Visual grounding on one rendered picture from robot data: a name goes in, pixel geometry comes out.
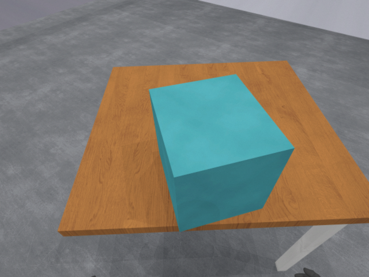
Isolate table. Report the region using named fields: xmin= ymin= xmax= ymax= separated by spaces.
xmin=57 ymin=61 xmax=369 ymax=271

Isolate carton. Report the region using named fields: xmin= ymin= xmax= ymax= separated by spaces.
xmin=149 ymin=74 xmax=295 ymax=232

